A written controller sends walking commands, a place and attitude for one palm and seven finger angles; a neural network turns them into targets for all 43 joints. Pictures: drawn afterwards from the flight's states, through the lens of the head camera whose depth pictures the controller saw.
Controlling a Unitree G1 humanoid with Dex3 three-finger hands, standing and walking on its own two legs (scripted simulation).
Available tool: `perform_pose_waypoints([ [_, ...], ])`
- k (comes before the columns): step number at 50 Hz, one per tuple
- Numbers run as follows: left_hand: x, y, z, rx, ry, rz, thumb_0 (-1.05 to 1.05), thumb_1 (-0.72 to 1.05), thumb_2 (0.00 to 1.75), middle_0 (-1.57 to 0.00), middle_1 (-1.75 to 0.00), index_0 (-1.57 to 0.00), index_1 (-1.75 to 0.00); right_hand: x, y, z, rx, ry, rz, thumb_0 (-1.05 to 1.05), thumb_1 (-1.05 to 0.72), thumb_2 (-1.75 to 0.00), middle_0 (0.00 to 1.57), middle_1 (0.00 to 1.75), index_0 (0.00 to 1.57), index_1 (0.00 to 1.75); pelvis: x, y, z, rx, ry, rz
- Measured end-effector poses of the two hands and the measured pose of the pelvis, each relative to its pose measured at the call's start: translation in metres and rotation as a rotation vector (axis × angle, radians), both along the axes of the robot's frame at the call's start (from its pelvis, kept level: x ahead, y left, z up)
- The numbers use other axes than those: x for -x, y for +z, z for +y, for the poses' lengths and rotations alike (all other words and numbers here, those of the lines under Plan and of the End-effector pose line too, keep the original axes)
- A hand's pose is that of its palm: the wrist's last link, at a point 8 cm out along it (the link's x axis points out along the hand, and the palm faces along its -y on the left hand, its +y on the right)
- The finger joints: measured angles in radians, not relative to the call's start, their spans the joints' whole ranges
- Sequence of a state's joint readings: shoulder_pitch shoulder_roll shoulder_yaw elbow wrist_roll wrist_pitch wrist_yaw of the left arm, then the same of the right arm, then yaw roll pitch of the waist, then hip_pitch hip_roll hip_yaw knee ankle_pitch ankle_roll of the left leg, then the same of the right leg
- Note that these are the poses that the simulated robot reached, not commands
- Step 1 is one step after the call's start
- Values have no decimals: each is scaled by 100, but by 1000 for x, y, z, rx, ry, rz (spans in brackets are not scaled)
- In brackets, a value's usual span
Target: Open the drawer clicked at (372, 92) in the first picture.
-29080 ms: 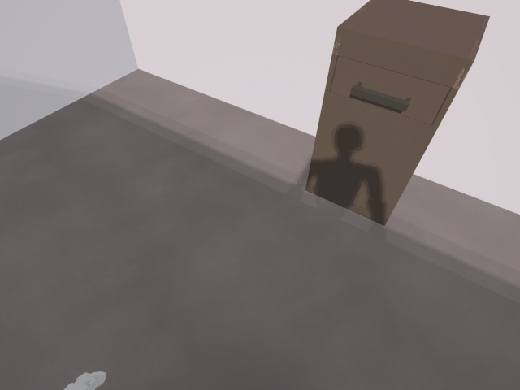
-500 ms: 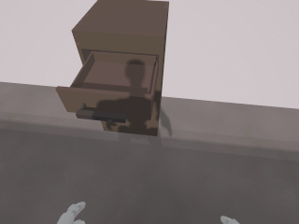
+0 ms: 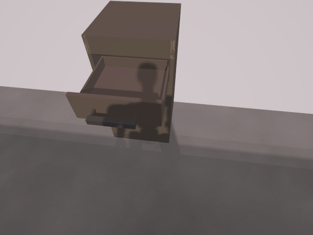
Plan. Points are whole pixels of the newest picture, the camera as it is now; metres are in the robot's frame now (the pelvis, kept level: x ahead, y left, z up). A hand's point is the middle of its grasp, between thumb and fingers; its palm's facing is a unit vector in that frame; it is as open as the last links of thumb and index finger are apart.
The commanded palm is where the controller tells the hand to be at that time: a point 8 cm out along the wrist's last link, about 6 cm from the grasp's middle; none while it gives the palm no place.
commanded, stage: let the arm hang, fingers relaxed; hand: left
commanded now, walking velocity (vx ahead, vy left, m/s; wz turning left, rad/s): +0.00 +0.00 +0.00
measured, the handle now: (113, 117) +0.55 +0.22 -0.11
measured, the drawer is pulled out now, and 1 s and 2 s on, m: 0.30 0.30 0.30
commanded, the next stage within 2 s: look to check the result in 0.38 s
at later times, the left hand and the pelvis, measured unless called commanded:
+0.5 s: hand out of the picture -0.01 +0.16 -0.18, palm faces +0.06 -0.98 -0.18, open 7.4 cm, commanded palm none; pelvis +0.00 +0.00 +0.00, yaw +0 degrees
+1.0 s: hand out of the picture +0.01 +0.16 -0.17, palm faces +0.06 -0.98 -0.18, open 7.4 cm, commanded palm none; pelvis +0.01 -0.01 +0.00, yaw +0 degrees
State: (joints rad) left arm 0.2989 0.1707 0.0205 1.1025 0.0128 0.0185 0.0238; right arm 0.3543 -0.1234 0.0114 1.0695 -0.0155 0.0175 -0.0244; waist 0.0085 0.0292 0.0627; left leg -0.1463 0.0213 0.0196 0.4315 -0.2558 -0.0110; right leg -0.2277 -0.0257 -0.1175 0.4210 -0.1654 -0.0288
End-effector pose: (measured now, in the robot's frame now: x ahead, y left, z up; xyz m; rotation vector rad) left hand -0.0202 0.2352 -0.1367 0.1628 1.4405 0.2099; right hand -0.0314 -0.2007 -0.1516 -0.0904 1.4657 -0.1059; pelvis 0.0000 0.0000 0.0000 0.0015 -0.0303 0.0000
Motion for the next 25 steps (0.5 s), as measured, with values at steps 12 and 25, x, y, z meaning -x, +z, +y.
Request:
perform_pose_waypoints([
  [12, -12, -9, -24, 56, -6, -31, 1, 92, 90, -20, -30, -20, -30, 2, 2, 5, 1, -25, -11, 1, -91, -90, 20, 30, 20, 30, 0, 0, -3, -2, -5, -6],
  [25, -5, -9, -26, 60, 11, -3, 1, 91, 90, -20, -30, -20, -30, 6, 4, -1, 18, -30, 15, 1, -91, -90, 20, 30, 19, 30, -3, 0, -4, 0, -4, 0],
])
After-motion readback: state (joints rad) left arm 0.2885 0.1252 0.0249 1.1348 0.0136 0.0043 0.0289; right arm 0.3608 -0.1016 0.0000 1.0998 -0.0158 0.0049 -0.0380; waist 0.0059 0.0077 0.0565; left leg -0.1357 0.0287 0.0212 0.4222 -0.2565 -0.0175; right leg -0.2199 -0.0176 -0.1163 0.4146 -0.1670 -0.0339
